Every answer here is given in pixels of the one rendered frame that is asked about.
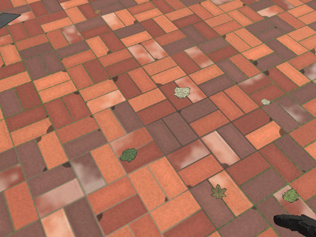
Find robot right hand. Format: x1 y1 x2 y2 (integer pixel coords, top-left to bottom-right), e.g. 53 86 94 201
274 214 316 237

